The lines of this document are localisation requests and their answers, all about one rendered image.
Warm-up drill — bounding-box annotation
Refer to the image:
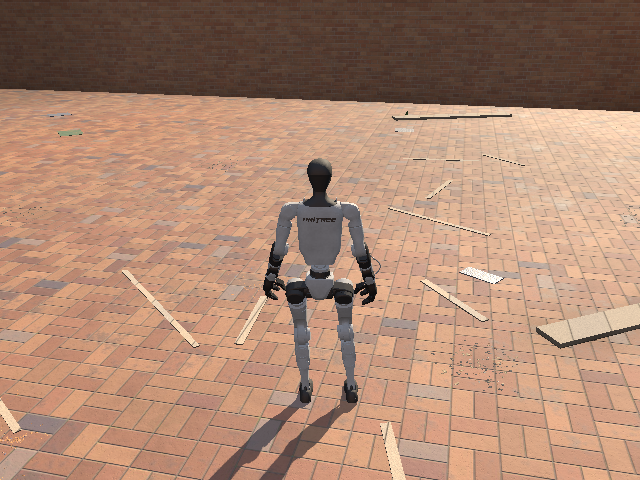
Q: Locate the right robot upper arm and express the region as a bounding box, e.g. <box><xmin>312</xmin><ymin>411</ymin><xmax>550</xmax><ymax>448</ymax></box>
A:
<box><xmin>341</xmin><ymin>202</ymin><xmax>367</xmax><ymax>257</ymax></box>

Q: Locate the right robot forearm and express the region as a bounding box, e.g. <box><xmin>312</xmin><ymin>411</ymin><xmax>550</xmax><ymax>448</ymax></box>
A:
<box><xmin>356</xmin><ymin>242</ymin><xmax>375</xmax><ymax>285</ymax></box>

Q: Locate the right robot foot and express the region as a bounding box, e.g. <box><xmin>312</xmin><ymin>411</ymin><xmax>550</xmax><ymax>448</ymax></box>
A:
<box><xmin>344</xmin><ymin>379</ymin><xmax>358</xmax><ymax>403</ymax></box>

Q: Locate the left robot upper arm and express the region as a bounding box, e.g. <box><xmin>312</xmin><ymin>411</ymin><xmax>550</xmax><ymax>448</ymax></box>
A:
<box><xmin>273</xmin><ymin>202</ymin><xmax>299</xmax><ymax>256</ymax></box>

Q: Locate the left robot forearm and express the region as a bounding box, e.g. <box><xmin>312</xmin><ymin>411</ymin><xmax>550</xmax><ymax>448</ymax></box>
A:
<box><xmin>265</xmin><ymin>241</ymin><xmax>284</xmax><ymax>281</ymax></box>

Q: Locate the robot right hand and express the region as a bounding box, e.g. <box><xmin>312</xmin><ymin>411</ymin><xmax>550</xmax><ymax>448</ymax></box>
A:
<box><xmin>354</xmin><ymin>281</ymin><xmax>377</xmax><ymax>305</ymax></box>

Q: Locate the robot left hand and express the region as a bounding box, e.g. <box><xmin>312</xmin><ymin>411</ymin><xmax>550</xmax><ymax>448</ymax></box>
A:
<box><xmin>263</xmin><ymin>277</ymin><xmax>286</xmax><ymax>300</ymax></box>

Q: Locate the robot left shin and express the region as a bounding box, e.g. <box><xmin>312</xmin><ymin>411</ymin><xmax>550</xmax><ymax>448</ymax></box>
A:
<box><xmin>294</xmin><ymin>328</ymin><xmax>310</xmax><ymax>390</ymax></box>

